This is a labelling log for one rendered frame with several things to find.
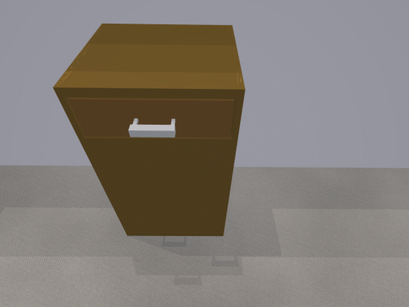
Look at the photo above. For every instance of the handle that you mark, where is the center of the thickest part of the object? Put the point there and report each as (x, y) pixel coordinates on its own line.
(152, 131)

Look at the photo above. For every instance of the cabinet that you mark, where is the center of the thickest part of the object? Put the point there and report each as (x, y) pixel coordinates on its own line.
(160, 186)

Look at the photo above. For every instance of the drawer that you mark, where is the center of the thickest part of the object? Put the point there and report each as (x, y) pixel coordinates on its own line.
(194, 118)

